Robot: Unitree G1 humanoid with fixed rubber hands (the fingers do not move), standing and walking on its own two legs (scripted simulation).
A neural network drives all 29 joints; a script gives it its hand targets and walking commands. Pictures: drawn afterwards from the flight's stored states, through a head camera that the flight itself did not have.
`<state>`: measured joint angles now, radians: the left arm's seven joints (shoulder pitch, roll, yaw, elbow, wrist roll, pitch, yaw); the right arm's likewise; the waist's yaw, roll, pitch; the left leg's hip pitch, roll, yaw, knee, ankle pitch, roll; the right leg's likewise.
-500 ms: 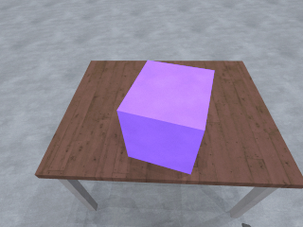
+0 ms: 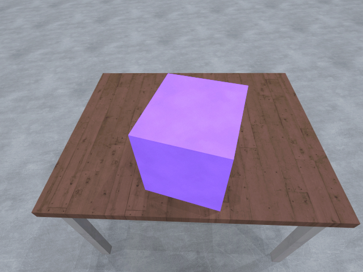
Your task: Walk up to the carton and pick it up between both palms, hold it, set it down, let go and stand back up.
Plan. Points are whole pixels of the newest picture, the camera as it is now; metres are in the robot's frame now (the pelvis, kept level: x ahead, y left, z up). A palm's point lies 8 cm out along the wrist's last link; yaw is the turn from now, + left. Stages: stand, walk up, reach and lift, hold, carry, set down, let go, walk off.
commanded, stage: stand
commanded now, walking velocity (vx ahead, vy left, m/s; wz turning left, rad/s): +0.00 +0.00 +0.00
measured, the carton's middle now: (193, 140) +0.48 -0.02 -0.03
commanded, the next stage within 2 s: none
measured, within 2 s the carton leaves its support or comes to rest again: neither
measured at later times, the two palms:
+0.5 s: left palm out of the picture +0.04 +0.25 -0.12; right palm out of the picture +0.03 -0.27 -0.13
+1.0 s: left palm out of the picture +0.04 +0.25 -0.12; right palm out of the picture +0.03 -0.25 -0.13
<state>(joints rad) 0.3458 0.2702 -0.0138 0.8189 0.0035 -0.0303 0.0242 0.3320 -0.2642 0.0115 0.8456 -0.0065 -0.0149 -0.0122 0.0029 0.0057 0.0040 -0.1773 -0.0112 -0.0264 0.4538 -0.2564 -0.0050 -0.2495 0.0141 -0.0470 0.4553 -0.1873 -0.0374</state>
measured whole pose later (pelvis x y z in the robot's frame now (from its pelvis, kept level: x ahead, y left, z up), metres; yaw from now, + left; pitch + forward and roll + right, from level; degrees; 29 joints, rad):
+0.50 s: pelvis +0.00 -0.01 +0.00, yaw +1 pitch -1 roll +0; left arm 0.34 0.26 0.00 0.86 0.00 -0.02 0.03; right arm 0.34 -0.25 0.01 0.91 -0.01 0.00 -0.03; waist 0.01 0.01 0.00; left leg -0.17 0.01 -0.05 0.45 -0.26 -0.03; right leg -0.23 0.04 -0.06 0.43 -0.18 -0.06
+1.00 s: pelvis +0.01 +0.00 +0.00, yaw +1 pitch -1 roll +0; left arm 0.34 0.24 -0.01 0.90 0.00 -0.02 0.03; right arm 0.34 -0.24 0.01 0.95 -0.01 -0.01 -0.04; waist 0.01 0.01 0.01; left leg -0.16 0.00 -0.05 0.44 -0.27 -0.01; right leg -0.22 0.03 -0.05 0.42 -0.19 -0.04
